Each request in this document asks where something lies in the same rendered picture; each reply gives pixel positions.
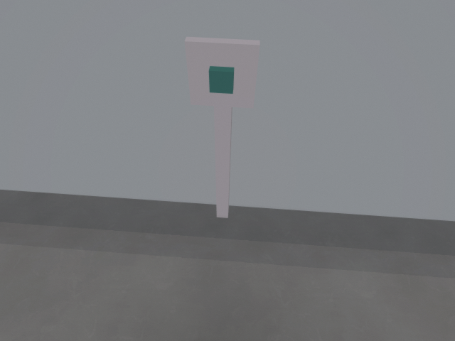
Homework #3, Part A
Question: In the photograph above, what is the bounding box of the button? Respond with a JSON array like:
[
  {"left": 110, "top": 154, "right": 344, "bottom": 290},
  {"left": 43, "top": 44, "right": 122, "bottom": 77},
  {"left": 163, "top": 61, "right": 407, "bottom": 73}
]
[{"left": 209, "top": 66, "right": 234, "bottom": 94}]

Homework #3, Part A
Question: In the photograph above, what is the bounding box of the panel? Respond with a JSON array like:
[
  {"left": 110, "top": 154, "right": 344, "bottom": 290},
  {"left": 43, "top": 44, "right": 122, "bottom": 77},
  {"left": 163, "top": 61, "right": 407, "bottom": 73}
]
[{"left": 185, "top": 37, "right": 260, "bottom": 218}]

